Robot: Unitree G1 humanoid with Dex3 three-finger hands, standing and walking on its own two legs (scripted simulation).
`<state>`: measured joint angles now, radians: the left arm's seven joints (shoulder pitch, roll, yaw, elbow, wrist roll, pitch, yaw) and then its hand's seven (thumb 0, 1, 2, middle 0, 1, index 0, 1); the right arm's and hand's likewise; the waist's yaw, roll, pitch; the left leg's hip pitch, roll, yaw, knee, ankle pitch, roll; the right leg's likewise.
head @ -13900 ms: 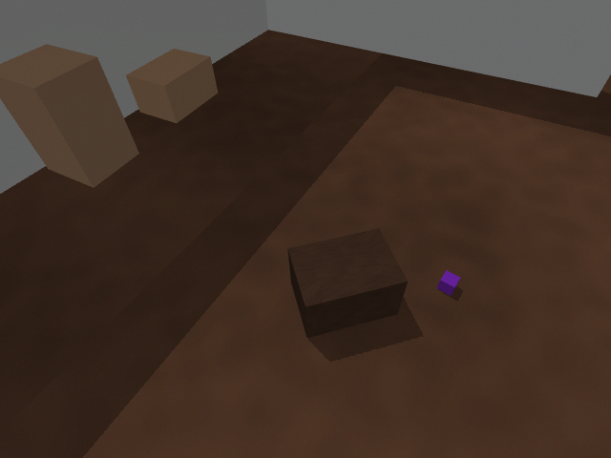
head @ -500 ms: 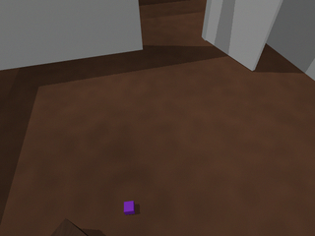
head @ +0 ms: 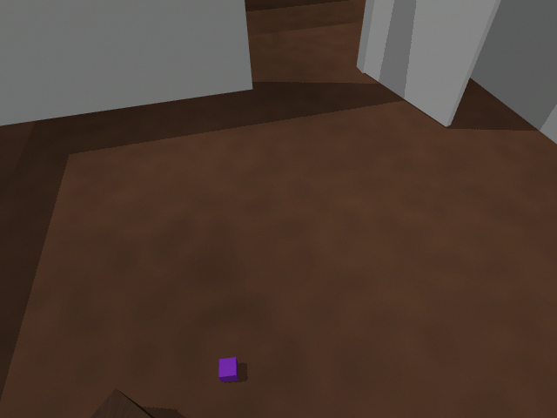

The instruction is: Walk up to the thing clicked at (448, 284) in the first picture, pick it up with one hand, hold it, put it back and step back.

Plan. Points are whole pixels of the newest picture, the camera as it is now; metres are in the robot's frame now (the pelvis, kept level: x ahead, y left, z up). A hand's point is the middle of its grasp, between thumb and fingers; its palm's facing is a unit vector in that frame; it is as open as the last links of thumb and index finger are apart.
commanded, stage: stand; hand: left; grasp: from above
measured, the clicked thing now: (228, 369) +0.43 +0.22 -0.76
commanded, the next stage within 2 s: rise first in 0.12 s
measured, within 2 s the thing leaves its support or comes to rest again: neither
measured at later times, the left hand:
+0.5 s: hand out of the picture +0.14 +0.25 -0.17, palm faces -0.05 -0.93 -0.36, open 9.5 cm
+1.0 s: hand out of the picture +0.11 +0.26 -0.24, palm faces -0.19 -0.86 -0.48, open 13.7 cm
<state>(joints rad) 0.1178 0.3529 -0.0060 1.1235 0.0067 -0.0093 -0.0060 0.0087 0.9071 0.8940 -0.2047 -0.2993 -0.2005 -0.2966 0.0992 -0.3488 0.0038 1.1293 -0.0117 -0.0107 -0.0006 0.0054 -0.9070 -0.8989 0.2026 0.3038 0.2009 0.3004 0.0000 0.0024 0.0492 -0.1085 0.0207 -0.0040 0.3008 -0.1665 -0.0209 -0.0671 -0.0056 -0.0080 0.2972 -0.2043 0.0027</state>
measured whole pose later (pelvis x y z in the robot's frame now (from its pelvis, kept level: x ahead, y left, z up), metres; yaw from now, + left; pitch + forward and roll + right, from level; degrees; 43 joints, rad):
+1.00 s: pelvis -0.02 +0.02 -0.10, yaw +0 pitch +18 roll -2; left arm 0.26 0.29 0.10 0.47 0.29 0.18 0.04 0.00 -0.46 0.88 -0.21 -0.94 -0.20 -0.94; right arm 0.18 -0.23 -0.03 0.56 0.00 -0.12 -0.03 0.01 -0.94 -0.91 0.20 0.30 0.20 0.30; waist -0.02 0.01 -0.12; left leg -0.94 0.02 -0.02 1.15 -0.52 0.00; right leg -0.88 0.00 -0.01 1.11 -0.55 0.02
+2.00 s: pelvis -0.12 +0.01 -0.40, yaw -6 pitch +33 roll -6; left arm -0.71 0.61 0.06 1.21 1.13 -0.15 0.33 0.00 -0.27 0.81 -0.31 -0.79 -0.30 -0.79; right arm 0.14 -0.26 -0.03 0.77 -0.08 -0.06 0.06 0.01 -0.89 -0.89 0.20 0.30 0.20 0.30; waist -0.12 0.00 -0.12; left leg -2.17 0.03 -0.10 2.21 -0.62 -0.01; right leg -2.08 0.03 -0.05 2.17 -0.68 0.02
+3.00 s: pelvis -0.10 +0.01 -0.45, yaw -9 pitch +34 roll -8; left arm -0.90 0.72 0.13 1.44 1.21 -0.17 0.43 0.00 -0.28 0.79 -0.29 -0.82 -0.29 -0.80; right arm 0.12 -0.26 0.05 0.77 -0.15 -0.05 0.13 0.00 -0.90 -0.90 0.20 0.30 0.20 0.30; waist -0.19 -0.03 -0.05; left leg -2.33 0.04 -0.15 2.41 -0.69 -0.01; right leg -2.23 0.06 -0.09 2.34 -0.72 0.03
